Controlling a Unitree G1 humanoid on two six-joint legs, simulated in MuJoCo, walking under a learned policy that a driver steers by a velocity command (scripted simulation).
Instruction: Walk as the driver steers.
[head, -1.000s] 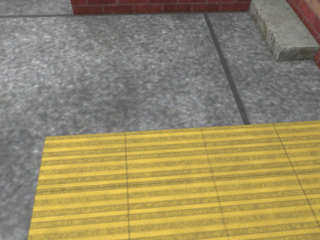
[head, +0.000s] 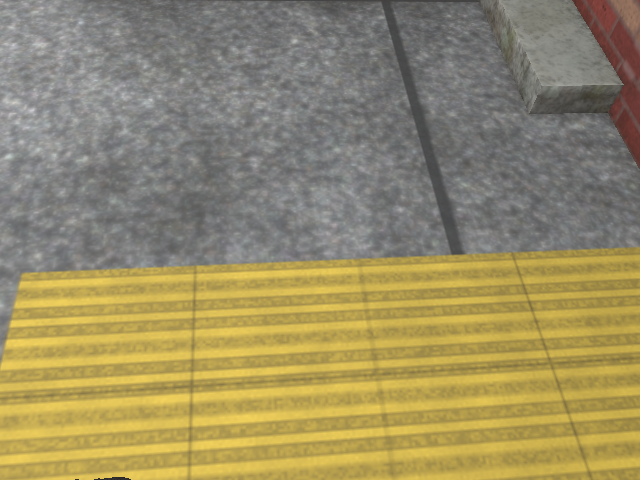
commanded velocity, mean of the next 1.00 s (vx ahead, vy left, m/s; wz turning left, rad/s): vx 0.20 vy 0.00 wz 0.31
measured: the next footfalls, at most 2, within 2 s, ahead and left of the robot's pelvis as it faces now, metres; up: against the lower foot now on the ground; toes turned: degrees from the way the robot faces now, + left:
right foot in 0.36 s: +0.18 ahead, -0.15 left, +0.00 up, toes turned +19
left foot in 0.78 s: +0.17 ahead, +0.11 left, +0.00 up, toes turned +18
